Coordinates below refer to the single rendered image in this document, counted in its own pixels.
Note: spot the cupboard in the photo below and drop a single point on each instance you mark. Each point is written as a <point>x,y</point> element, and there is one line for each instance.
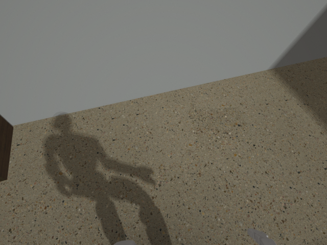
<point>6,132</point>

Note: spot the right robot hand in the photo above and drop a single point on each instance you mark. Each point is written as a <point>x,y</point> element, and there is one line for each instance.
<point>260,237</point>

